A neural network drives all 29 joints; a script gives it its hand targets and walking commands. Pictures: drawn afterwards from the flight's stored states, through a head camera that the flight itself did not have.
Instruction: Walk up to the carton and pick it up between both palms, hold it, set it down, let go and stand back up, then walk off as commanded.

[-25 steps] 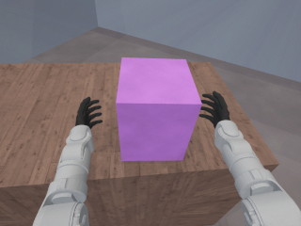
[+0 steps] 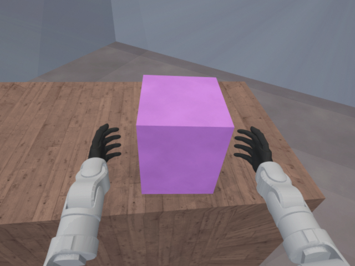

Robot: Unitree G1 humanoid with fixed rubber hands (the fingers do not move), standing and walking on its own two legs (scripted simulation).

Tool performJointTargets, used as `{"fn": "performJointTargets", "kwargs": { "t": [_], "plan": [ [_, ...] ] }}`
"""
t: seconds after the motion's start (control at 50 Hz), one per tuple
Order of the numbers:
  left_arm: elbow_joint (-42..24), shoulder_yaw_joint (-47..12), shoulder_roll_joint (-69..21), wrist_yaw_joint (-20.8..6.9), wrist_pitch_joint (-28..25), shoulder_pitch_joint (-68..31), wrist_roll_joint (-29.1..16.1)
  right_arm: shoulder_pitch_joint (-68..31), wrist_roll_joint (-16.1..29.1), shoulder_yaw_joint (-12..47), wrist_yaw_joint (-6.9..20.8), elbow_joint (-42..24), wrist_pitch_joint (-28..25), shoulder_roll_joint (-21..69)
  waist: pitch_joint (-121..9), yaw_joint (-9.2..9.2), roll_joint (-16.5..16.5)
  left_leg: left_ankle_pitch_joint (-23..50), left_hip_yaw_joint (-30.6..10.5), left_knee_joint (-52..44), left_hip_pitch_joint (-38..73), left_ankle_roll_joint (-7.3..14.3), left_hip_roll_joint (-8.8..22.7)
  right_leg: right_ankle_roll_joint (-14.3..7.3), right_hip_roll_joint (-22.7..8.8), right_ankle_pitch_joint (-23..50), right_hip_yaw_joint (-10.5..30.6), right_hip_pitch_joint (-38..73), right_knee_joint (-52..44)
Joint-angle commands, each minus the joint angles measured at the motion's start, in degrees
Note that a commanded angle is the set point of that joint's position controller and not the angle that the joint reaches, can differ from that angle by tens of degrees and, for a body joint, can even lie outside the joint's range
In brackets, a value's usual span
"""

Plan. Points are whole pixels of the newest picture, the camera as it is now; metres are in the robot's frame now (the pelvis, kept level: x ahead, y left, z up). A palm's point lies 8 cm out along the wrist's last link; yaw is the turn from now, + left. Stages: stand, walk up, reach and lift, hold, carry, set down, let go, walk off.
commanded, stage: set down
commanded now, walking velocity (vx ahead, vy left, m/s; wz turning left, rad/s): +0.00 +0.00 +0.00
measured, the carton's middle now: (178, 135) +0.46 +0.03 +0.07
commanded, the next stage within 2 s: none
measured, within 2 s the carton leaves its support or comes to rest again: neither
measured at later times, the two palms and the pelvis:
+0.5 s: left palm (81, 196) +0.25 +0.22 +0.08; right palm (277, 197) +0.28 -0.17 +0.09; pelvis +0.01 -0.01 +0.00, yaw +0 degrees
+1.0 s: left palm (85, 218) +0.22 +0.21 +0.04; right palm (280, 218) +0.25 -0.18 +0.06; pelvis +0.01 -0.01 +0.00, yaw +0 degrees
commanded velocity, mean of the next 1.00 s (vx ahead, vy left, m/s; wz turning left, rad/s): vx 0.00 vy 0.00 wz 0.00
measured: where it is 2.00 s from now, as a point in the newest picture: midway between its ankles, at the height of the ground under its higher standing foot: outside the picture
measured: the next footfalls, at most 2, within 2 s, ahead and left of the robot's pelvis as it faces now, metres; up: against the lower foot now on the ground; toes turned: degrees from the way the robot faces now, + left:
none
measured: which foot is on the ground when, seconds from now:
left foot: down 0.00-1.00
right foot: down 0.00-1.00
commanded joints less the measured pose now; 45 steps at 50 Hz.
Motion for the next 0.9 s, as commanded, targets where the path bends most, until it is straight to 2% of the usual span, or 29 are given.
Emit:
{"fn": "performJointTargets", "kwargs": {
  "t": [0.0, 0.04, 0.08, 0.2, 0.32, 0.38, 0.42, 0.44, 0.52, 0.62, 0.7, 0.76, 0.88],
  "plan": [
    [-22.96, -0.59, 4.04, -2.77, 0.47, -5.63, 1.76, -10.05, -0.37, -2.22, -2.09, -26.30, -1.94, -6.61, -13.59, 0.59, 2.73, 9.21, -0.10, -0.08, 26.97, 0.91, -4.67, -0.66, 5.27, 3.89, -3.66, 0.74, -4.30],
    [-29.84, 0.29, 3.64, -3.42, 1.78, 1.94, 2.01, -3.07, 0.45, -1.41, -2.74, -31.97, -2.00, -7.04, -13.98, 0.36, 2.72, 15.83, 0.03, 0.68, 29.39, 0.65, -4.81, -0.37, 5.74, 9.59, -3.86, 3.32, -3.88],
    [-32.22, 0.97, 3.90, -4.31, 2.90, 5.21, 2.05, 0.75, 0.62, -1.34, -3.39, -34.63, -1.44, -6.92, -12.70, 0.17, 2.74, 18.30, 0.53, 1.08, 29.79, 0.28, -5.05, -0.23, 5.80, 11.39, -3.69, 3.80, -3.82],
    [-40.94, 0.89, 4.63, -4.91, 3.07, 13.22, 0.79, 10.01, 0.45, -1.21, -4.10, -42.39, -0.58, -5.55, -7.71, 0.36, 3.31, 16.83, 1.19, 0.62, 29.26, -0.10, -5.39, -0.40, 5.19, 8.93, -3.22, 2.31, -4.62],
    [-42.63, -0.65, 6.14, -4.28, 0.70, 18.57, -0.54, 16.49, -1.41, -1.87, -3.44, -47.06, 0.07, -3.08, -3.79, 1.34, 3.93, 9.47, 1.97, -1.30, 28.87, -0.25, -4.71, -0.95, 3.81, 0.22, -2.08, -1.68, -6.68],
    [-41.72, -1.59, 6.57, -3.82, 0.68, 18.16, -1.33, 17.13, -2.21, -2.60, -3.07, -48.56, 0.67, -2.49, -1.91, 1.66, 4.05, 4.29, 2.00, -2.38, 28.29, -0.34, -4.28, -1.59, 3.17, -4.92, -1.65, -4.04, -7.47],
    [-43.40, -2.24, 6.11, -3.58, 0.88, 21.60, -1.12, 20.97, -2.54, -3.10, -2.88, -50.16, 0.75, -2.59, -1.18, 1.93, 4.20, 2.95, 1.84, -2.92, 29.39, -0.60, -4.05, -1.92, 2.96, -5.74, -1.57, -4.44, -7.99],
    [-42.67, -2.07, 7.24, -3.24, 0.97, 18.11, -1.36, 17.93, -2.94, -3.62, -2.79, -50.68, 1.08, -2.65, -1.23, 2.47, 4.68, 0.47, 2.18, -3.18, 28.14, -0.60, -4.09, -2.01, 2.77, -8.27, -1.35, -5.61, -7.93],
    [-43.33, -3.50, 6.00, -2.71, 2.02, 23.62, -0.86, 23.88, -3.83, -4.49, -2.32, -51.89, 1.65, -2.89, 0.93, 2.45, 4.07, -0.98, 2.00, -3.96, 29.85, -1.00, -3.64, -2.48, 2.82, -9.08, -1.50, -6.60, -8.64],
    [-42.70, -4.44, 5.10, -2.34, 3.18, 26.01, 0.45, 25.89, -4.16, -4.97, -1.26, -51.51, 2.93, -3.31, 3.79, 2.68, 5.48, -4.65, 1.49, -5.25, 29.84, -1.55, -3.34, -2.95, 2.72, -12.19, -1.65, -7.78, -9.10],
    [-44.95, -5.31, 6.03, -2.07, 2.74, 26.88, -0.14, 27.21, -4.86, -5.82, -0.76, -53.10, 2.99, -3.46, 3.48, 2.06, 5.13, -5.50, 1.65, -5.30, 29.33, -1.52, -3.40, -2.90, 2.63, -12.18, -1.47, -7.48, -8.95],
    [-45.65, -5.69, 5.50, -1.90, 1.94, 29.56, 0.16, 29.91, -4.90, -5.81, -0.22, -52.95, 2.63, -4.16, 2.88, 2.15, 6.03, -3.14, 1.49, -4.90, 30.04, -1.74, -3.36, -3.19, 3.03, -10.39, -1.76, -7.02, -8.64],
    [-46.50, -6.41, 5.78, -2.12, -0.03, 33.00, 0.24, 32.95, -5.99, -5.92, 0.32, -53.66, 1.34, -4.75, 2.23, 1.49, 5.48, 0.37, 1.55, -4.09, 30.48, -1.72, -3.58, -3.15, 3.13, -8.03, -2.18, -6.28, -8.50]
  ]
}}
